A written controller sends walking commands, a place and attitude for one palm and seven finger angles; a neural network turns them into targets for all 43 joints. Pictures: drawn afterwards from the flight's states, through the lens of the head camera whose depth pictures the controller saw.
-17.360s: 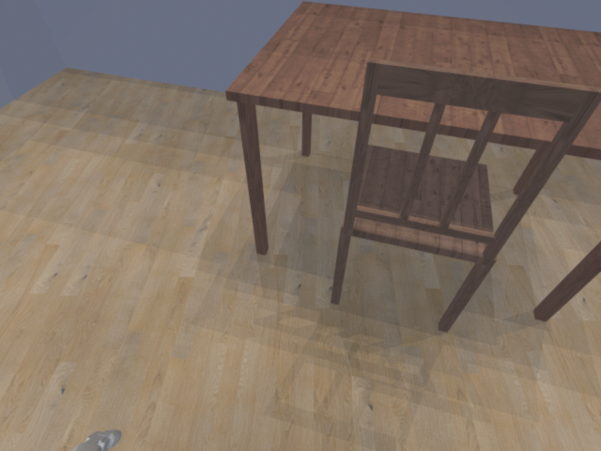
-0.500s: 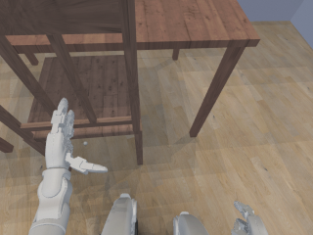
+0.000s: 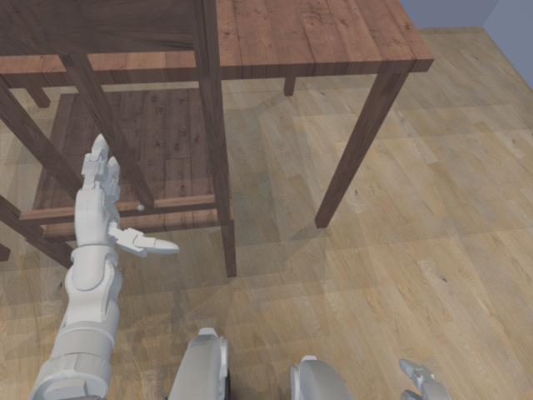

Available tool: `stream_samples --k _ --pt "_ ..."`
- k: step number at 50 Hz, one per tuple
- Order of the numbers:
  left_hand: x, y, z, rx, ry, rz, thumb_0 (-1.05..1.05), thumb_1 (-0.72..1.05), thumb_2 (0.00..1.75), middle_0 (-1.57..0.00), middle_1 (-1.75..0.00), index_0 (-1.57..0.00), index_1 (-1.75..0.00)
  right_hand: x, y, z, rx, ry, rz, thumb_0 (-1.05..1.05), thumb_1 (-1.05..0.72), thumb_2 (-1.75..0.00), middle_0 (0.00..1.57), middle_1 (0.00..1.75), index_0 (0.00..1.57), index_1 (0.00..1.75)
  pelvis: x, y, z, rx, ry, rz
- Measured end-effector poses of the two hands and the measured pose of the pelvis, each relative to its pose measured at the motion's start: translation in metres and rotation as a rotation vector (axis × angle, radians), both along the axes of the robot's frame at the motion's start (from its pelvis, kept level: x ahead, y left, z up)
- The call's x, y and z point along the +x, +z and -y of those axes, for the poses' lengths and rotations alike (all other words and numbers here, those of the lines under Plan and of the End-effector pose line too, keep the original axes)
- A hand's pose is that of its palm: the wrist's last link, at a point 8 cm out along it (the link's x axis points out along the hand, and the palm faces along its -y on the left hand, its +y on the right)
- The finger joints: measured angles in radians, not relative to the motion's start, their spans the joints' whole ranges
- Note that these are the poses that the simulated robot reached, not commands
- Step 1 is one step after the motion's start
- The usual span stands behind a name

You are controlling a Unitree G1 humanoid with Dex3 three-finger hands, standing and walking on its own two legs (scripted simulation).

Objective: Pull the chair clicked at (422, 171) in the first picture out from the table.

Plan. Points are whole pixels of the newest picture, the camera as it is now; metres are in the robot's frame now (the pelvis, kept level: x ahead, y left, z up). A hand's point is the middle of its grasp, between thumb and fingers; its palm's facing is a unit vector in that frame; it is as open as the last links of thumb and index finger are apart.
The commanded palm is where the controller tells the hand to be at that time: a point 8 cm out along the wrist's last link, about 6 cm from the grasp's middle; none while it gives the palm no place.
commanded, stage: push the fingers through the gap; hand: left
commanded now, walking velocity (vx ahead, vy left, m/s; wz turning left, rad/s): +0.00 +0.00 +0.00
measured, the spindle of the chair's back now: (47, 154) +0.45 +0.34 +0.05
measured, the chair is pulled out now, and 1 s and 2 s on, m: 0.00 0.00 0.00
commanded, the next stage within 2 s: hook a spindle and tug to test in 0.98 s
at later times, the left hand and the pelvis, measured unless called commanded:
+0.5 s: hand (141, 180) +0.43 +0.21 +0.03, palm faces +0.18 -0.98 -0.02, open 17.0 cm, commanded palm +0.41 +0.24 +0.03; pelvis +0.00 +0.00 +0.00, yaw -1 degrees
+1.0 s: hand (131, 178) +0.43 +0.22 +0.03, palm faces +0.19 -0.98 -0.01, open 17.0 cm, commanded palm +0.40 +0.25 +0.03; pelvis +0.00 +0.01 +0.00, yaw -1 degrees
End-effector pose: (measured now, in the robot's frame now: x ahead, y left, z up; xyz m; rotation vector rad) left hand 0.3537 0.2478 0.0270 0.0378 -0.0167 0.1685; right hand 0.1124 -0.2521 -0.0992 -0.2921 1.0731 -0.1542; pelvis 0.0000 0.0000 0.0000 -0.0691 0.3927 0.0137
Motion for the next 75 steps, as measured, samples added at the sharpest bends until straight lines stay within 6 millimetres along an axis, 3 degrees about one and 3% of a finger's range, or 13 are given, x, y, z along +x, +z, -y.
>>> stream_samples --k 32,42,57,64,75 --pt "0.064 0.000 -0.010 -0.016 0.005 -0.014 -0.02 -0.50 0.30 -0.06 -0.08 -0.06 -0.08 -0.040 -0.008 0.008 -0.020 -0.070 -0.147 0.01 -0.90 -0.90 0.20 0.29 0.20 0.30 0.002 -0.004 -0.001 -0.007 -0.012 -0.040" --pt "0.053 -0.002 -0.015 -0.022 0.012 -0.031 -0.02 -0.50 0.30 -0.06 -0.08 -0.06 -0.08 -0.047 -0.003 0.002 0.000 -0.090 -0.176 0.01 -0.91 -0.90 0.20 0.29 0.20 0.30 0.006 0.002 -0.004 -0.004 -0.019 -0.034" --pt "0.048 0.000 -0.018 -0.036 -0.011 -0.010 -0.02 -0.50 0.30 -0.06 -0.08 -0.06 -0.09 -0.031 0.001 0.000 -0.026 -0.062 -0.133 0.01 -0.91 -0.90 0.20 0.29 0.20 0.30 0.002 0.001 -0.009 -0.016 -0.007 -0.023" --pt "0.046 0.001 -0.017 -0.036 0.011 0.009 -0.02 -0.50 0.30 -0.11 -0.25 -0.11 -0.25 -0.031 0.001 -0.003 -0.023 -0.056 -0.121 0.01 -0.90 -0.90 0.20 0.29 0.20 0.30 0.000 0.000 -0.011 -0.017 -0.010 -0.022" --pt "0.047 0.001 -0.010 -0.037 0.002 -0.001 -0.02 -0.45 0.32 -0.28 -0.77 -0.28 -0.77 -0.041 -0.003 -0.007 -0.007 -0.066 -0.145 0.01 -0.90 -0.90 0.20 0.29 0.20 0.30 -0.002 0.000 -0.011 -0.016 -0.009 -0.021"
